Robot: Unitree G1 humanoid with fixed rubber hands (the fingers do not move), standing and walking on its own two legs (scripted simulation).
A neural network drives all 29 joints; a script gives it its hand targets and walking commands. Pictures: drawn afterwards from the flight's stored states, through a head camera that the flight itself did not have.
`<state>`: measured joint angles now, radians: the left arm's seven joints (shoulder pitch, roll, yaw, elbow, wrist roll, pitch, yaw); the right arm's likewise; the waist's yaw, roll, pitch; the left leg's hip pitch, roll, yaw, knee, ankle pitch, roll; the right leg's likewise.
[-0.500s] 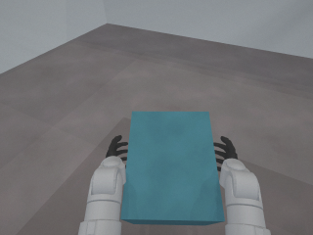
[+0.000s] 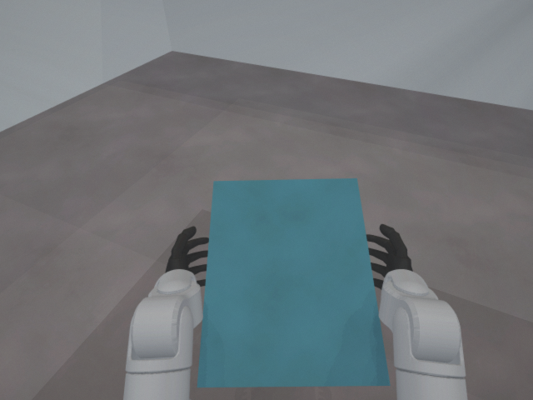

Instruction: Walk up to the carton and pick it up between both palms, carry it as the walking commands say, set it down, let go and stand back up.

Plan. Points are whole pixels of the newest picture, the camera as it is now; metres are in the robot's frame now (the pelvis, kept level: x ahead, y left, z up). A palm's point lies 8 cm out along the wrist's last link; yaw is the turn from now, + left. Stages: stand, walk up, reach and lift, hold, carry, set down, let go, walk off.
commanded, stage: carry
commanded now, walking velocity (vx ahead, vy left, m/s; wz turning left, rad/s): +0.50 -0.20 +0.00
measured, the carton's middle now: (286, 286) +0.32 +0.00 +0.02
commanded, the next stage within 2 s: none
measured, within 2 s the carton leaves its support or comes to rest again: neither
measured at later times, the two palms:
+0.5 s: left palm (240, 200) +0.43 +0.08 +0.11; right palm (412, 199) +0.44 -0.21 +0.11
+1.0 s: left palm (287, 120) +0.73 -0.01 +0.10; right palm (414, 122) +0.72 -0.30 +0.11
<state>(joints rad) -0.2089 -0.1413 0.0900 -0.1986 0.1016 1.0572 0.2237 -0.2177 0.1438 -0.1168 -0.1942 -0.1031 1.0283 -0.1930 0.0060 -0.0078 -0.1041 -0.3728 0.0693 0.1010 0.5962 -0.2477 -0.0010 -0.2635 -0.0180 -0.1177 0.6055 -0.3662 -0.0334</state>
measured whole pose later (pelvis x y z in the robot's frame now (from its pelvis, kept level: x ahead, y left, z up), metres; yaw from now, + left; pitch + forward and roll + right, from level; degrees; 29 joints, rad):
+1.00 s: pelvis +0.44 -0.15 +0.01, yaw +0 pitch +2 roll -1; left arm -0.21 -0.14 0.05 -0.44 0.10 1.25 0.24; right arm -0.20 0.14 -0.09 -0.46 -0.09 1.25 -0.20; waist -0.03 0.01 0.04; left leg -0.06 0.12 0.17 0.37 -0.34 -0.06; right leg -0.50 -0.05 -0.08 0.49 -0.11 -0.03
